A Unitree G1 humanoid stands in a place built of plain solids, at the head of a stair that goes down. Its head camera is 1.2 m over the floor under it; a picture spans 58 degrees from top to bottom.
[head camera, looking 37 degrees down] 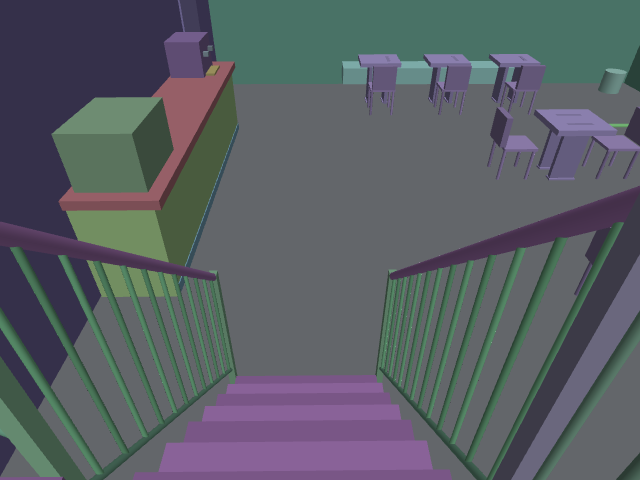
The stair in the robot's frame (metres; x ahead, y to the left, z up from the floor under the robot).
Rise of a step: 0.20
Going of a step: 0.20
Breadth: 0.99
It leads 1 degrees to the left of straight ahead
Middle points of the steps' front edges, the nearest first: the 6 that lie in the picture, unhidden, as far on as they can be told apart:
0.85 0.09 -0.40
1.06 0.09 -0.60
1.26 0.09 -0.80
1.46 0.09 -1.00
1.66 0.09 -1.20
1.86 0.10 -1.40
